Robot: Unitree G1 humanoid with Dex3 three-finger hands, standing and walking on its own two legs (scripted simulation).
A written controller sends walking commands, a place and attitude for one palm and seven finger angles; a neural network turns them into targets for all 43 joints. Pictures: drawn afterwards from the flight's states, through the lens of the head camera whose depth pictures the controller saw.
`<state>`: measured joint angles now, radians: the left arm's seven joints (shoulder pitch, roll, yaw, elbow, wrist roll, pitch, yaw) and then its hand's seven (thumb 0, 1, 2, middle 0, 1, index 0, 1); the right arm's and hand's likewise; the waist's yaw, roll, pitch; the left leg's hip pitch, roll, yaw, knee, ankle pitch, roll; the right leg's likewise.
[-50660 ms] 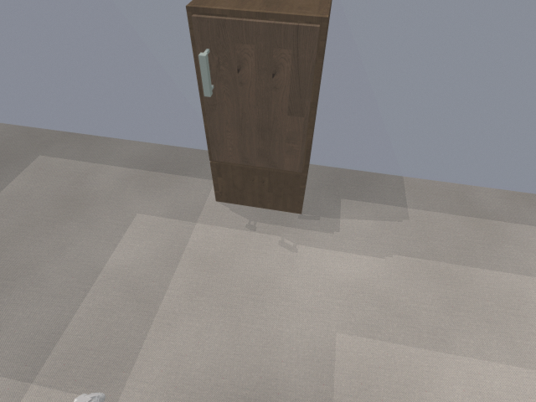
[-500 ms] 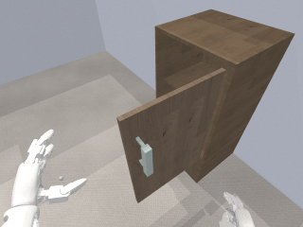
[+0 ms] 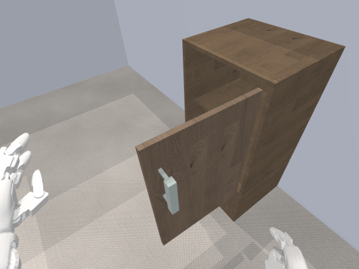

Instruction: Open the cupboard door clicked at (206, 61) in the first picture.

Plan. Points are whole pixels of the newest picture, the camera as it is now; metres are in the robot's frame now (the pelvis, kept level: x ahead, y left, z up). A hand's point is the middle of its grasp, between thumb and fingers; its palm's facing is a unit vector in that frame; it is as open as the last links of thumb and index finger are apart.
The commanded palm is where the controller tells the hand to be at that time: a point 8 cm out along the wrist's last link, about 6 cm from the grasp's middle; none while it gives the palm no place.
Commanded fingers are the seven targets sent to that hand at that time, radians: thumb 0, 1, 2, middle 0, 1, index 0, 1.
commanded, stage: draw the hand back to the body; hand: left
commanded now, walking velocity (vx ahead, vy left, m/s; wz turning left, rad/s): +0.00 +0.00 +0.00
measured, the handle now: (167, 191) +0.34 +0.08 -0.05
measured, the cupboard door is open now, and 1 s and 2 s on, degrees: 88 88 88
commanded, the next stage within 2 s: step back with the hand held close in 0.20 s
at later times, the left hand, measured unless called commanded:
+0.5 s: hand (44, 196) +0.18 +0.25 +0.16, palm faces +0.41 -0.78 -0.48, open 7.5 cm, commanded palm +0.12 +0.29 +0.17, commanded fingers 0.00 0.90 0.90 -0.20 -0.30 -0.20 -0.30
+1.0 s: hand (2, 239) +0.11 +0.28 +0.15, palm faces +0.40 -0.76 -0.51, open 7.5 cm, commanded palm +0.05 +0.32 +0.17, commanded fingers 0.00 0.90 0.90 -0.20 -0.30 -0.20 -0.30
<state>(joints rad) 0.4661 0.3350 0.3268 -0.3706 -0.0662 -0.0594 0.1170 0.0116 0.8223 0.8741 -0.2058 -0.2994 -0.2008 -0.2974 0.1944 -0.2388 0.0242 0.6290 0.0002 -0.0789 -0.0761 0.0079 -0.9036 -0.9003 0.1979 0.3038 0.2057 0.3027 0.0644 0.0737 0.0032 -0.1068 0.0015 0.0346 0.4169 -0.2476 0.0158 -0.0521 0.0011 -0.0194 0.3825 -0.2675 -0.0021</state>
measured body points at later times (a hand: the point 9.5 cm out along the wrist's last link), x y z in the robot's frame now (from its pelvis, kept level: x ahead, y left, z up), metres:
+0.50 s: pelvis -0.02 -0.01 +0.00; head -0.02 -0.03 +0.45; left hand +0.15 +0.29 +0.19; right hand +0.16 -0.24 -0.09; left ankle -0.01 +0.11 -0.74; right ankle -0.03 -0.12 -0.74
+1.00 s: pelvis -0.09 +0.02 -0.01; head -0.07 +0.02 +0.44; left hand +0.08 +0.32 +0.18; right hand +0.09 -0.22 -0.09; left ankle -0.01 +0.11 -0.74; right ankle -0.03 -0.12 -0.74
